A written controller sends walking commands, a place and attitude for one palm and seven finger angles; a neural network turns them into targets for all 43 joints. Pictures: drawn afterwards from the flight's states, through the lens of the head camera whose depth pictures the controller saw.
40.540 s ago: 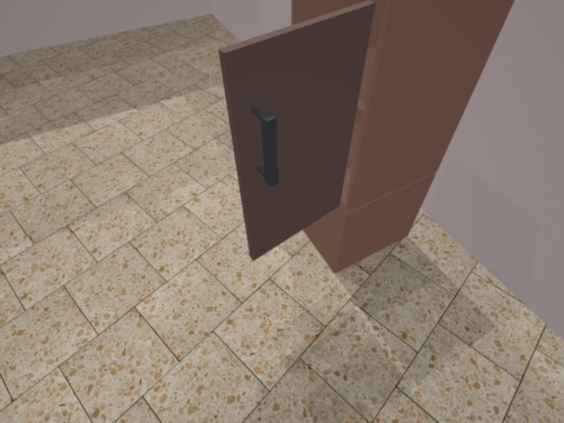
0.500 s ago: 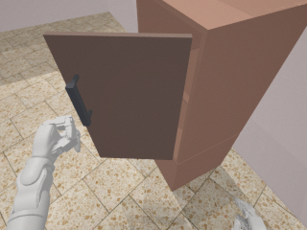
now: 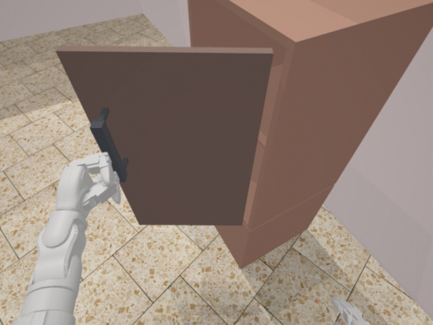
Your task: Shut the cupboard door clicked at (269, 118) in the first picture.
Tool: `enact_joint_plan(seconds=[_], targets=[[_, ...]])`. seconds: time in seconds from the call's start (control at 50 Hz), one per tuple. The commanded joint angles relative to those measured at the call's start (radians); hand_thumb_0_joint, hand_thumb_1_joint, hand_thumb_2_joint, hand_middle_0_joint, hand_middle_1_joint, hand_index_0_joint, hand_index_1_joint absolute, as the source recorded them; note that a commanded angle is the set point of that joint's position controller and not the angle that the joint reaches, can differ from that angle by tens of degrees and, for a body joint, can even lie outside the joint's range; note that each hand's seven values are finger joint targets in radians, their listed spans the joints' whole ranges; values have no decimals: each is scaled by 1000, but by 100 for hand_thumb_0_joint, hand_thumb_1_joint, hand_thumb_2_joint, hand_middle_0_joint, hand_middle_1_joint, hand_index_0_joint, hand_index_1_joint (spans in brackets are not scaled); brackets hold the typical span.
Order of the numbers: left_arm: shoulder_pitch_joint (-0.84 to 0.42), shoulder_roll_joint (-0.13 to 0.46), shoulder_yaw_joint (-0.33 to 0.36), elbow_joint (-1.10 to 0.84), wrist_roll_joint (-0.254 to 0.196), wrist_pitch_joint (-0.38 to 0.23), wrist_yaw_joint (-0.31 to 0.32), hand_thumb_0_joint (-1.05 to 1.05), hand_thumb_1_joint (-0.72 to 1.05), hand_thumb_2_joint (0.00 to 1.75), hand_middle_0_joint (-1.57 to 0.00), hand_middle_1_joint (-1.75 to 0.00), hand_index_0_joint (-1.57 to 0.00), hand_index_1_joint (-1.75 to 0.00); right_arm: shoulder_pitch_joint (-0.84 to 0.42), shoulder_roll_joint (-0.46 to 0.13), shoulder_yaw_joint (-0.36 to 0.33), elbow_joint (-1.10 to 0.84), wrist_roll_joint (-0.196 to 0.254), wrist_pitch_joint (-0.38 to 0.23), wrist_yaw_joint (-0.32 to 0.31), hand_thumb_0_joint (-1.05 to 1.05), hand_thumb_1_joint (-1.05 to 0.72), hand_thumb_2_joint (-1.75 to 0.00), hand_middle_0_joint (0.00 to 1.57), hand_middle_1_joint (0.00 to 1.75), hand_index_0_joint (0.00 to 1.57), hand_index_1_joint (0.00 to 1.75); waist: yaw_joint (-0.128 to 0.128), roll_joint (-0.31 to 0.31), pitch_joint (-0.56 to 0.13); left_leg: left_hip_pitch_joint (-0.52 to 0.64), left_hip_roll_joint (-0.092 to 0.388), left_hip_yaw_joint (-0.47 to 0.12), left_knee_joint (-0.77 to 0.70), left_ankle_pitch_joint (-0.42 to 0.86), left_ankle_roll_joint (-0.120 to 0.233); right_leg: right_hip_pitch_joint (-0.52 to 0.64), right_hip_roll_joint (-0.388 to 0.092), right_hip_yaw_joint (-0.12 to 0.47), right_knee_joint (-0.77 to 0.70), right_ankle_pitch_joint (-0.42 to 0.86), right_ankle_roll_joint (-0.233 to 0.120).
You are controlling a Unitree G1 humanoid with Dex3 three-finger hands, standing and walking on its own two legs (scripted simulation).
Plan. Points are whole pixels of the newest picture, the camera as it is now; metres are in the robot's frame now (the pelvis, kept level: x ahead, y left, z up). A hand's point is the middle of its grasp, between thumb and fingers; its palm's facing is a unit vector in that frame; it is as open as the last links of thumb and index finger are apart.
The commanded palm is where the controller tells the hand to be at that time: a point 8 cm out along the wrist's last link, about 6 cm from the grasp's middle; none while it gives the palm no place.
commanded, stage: bring the fist close to the handle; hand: left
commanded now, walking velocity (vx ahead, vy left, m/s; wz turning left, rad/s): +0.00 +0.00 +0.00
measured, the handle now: (113, 147) +0.44 +0.22 +0.08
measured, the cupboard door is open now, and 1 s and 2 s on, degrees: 60 52 32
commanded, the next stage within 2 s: push the door shut along its arc in 0.12 s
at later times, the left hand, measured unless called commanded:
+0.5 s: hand (120, 172) +0.37 +0.19 +0.09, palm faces -0.04 -1.00 -0.03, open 3.1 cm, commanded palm +0.35 +0.24 +0.09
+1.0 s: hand (126, 156) +0.41 +0.19 +0.09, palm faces -0.16 -0.99 -0.03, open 3.2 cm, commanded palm +0.41 +0.22 +0.09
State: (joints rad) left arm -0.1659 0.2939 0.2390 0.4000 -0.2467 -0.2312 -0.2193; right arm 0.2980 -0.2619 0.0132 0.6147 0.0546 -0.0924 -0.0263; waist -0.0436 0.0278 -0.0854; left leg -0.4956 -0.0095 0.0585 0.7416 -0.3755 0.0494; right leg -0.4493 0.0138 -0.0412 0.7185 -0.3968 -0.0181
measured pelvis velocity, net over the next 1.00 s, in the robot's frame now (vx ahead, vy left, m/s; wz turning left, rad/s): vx -0.02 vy -0.01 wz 0.04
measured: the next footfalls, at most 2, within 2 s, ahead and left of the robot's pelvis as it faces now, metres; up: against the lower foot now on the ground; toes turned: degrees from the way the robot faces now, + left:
none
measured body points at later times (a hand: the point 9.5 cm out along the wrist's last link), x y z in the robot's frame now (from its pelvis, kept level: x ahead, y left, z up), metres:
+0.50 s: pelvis -0.01 -0.01 +0.00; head +0.03 -0.01 +0.45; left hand +0.36 +0.24 +0.09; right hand +0.12 -0.26 -0.10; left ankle +0.00 +0.08 -0.71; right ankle -0.02 -0.11 -0.71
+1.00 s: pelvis -0.02 -0.01 -0.01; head +0.04 +0.00 +0.44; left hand +0.41 +0.24 +0.09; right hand +0.05 -0.28 -0.12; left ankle +0.00 +0.08 -0.71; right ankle -0.02 -0.11 -0.71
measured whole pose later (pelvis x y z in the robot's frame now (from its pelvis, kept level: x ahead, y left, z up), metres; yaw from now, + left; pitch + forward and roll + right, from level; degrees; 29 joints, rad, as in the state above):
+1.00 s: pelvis -0.02 -0.01 -0.01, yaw +2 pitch +11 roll -2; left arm -0.71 0.45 0.22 1.01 -0.24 -0.31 -0.44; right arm 0.33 -0.29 0.03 0.68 0.06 -0.05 -0.05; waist -0.09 0.02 -0.06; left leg -0.64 -0.01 0.02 0.82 -0.37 0.04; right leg -0.58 0.01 -0.09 0.79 -0.40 -0.03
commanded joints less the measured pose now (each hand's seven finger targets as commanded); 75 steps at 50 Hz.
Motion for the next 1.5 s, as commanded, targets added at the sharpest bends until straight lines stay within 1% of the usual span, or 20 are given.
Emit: enact_joint_plan(seconds=[0.0, 0.04, 0.06, 0.22, 0.3, 0.34, 0.4, 0.48, 0.52, 0.58, 0.66, 0.68, 0.74, 0.96, 1.02, 1.1, 1.2, 1.38, 1.42, 1.48], targets=[[-296, 153, 24, -208, -11, -53, 13, 0, 90, 90, -130, -150, -130, -150, -51, -137, -52, -136, 3, -45, -16, 0, -90, -90, 20, 30, 20, 30, -3, -2, -201, 203, 30, -92, -92, 336, -28, 5, 11, -3, -81, 310, 2], [-303, 199, 57, -215, -4, -58, 24, 0, 90, 90, -130, -150, -130, -150, -54, -145, -53, -134, 1, -42, -22, 0, -90, -90, 20, 30, 20, 30, 4, -14, -211, 191, 29, -92, -97, 297, -24, 22, 9, 2, -86, 284, -1], [-334, 170, 28, -226, -3, -60, 25, 0, 90, 90, -130, -150, -130, -150, -63, -138, -49, -134, 2, -43, -22, 0, -90, -90, 20, 30, 20, 30, -2, 23, -217, 205, 26, -90, -98, 290, -23, 13, 7, 5, -86, 279, -2], [-369, 174, 26, -153, 1, -68, 14, 0, 90, 90, -130, -150, -130, -150, -64, -138, -44, -126, 2, -44, -25, 0, -90, -90, 20, 30, 20, 30, 6, 21, -227, 210, 22, -96, -100, 281, -27, 19, 5, 5, -84, 275, -7], [-528, 217, 30, -48, 6, -61, -17, 0, 90, 90, -130, -150, -130, -150, -50, -147, -38, -108, 7, -30, -32, 0, -90, -90, 20, 30, 20, 30, -28, -13, -182, 172, 18, -93, -95, 224, -22, -10, 3, 15, -95, 248, -3], [-555, 268, 65, -31, 9, -69, -30, 0, 90, 90, -130, -150, -130, -150, -39, -154, -41, -107, 3, -25, -35, 0, -90, -90, 20, 30, 20, 30, -21, 8, -235, 188, 16, -89, -81, 241, -18, 11, 1, 25, -92, 262, -5], [-604, 232, 29, 10, -3, -80, -66, 0, 90, 90, -130, -150, -130, -150, -29, -148, -40, -105, 5, -25, -34, 0, -90, -90, 20, 30, 20, 30, -29, 29, -269, 210, 14, -91, -70, 284, -20, 9, 3, 22, -82, 303, -8], [-642, 292, 76, 129, -11, -79, -105, 0, 90, 90, -130, -150, -130, -150, -6, -160, -39, -98, 6, -9, -34, 0, -90, -90, 20, 30, 20, 30, -32, -29, -235, 141, 10, -84, -63, 257, -14, 14, -1, 34, -84, 311, -2], [-705, 312, 79, 137, -11, -89, -122, 0, 90, 90, -130, -150, -130, -150, -2, -162, -41, -97, 8, -5, -35, 0, -90, -90, 20, 30, 20, 30, -40, 4, -251, 141, 8, -82, -57, 241, -14, 5, -2, 40, -84, 295, -2], [-743, 276, 33, 143, -8, -96, -145, 0, 90, 90, -130, -150, -130, -150, 12, -160, -43, -99, 8, -1, -33, 0, -90, -90, 20, 30, 20, 30, -47, 37, -287, 174, 8, -87, -52, 265, -13, -6, 1, 34, -74, 306, -6], [-818, 324, 46, 185, -2, -108, -167, 0, 90, 90, -130, -150, -130, -150, 42, -175, -46, -80, 7, 8, -36, 0, -90, -90, 20, 30, 20, 30, -67, 1, -304, 172, 11, -95, -35, 293, -6, -15, 3, 37, -67, 337, -4], [-834, 283, 8, 205, -1, -110, -177, 0, 90, 90, -130, -150, -130, -150, 41, -169, -46, -79, 8, 9, -36, 0, -90, -90, 20, 30, 20, 30, -75, 6, -289, 172, 8, -95, -37, 275, -7, -34, 4, 33, -69, 315, -4], [-934, 302, 1, 259, 3, -123, -192, 0, 90, 90, -130, -150, -130, -150, 57, -178, -45, -56, 8, 14, -42, 0, -90, -90, 20, 30, 20, 30, -97, 19, -265, 173, 12, -103, -30, 228, -4, -89, 6, 31, -74, 252, -7], [-1128, 293, -26, 384, 5, -147, -245, 0, 90, 90, -130, -150, -130, -150, 95, -195, -42, -21, -2, 7, -39, 0, -90, -90, 20, 30, 20, 30, -129, 58, -332, 213, 16, -139, -6, 231, -10, -193, 12, 18, -41, 207, -15], [-1180, 310, -24, 472, 19, -140, -241, 0, 90, 90, -130, -150, -130, -150, 109, -200, -40, -4, -4, 6, -40, 0, -90, -90, 20, 30, 20, 30, -146, 22, -265, 148, 21, -146, -6, 154, -10, -240, 13, 14, -43, 138, -13], [-1278, 265, -72, 486, 37, -142, -250, 0, 90, 90, -130, -150, -130, -150, 131, -205, -43, 11, -10, -7, -37, 0, -90, -90, 20, 30, 20, 30, -169, 91, -339, 210, 24, -164, 18, 188, -14, -315, 14, 11, -14, 140, -17], [-1319, 318, -24, 523, 39, -129, -273, 0, 90, 90, -130, -150, -130, -150, 167, -215, -48, 23, -20, -7, -31, 0, -90, -90, 20, 30, 20, 30, -167, 77, -421, 210, 22, -168, 54, 263, -12, -309, 18, 10, 11, 188, -19], [-1391, 327, -32, 618, 64, -98, -279, 0, 90, 90, -130, -150, -130, -150, 205, -218, -47, 30, -27, 12, -26, 0, -90, -90, 20, 30, 20, 30, -194, 101, -372, 173, 31, -180, 83, 254, -14, -405, 31, -4, 30, 153, -20], [-1424, 389, 13, 619, 71, -93, -272, 0, 90, 90, -130, -150, -130, -150, 224, -227, -48, 29, -30, 14, -27, 0, -90, -90, 20, 30, 20, 30, -196, 98, -393, 160, 32, -183, 87, 255, -13, -396, 31, 0, 37, 157, -21], [-1438, 380, 6, 605, 85, -97, -274, 0, 90, 90, -130, -150, -130, -150, 240, -223, -51, 29, -37, 17, -24, 0, -90, -90, 20, 30, 20, 30, -191, 152, -462, 217, 36, -191, 108, 336, -19, -416, 34, -4, 53, 189, -23]])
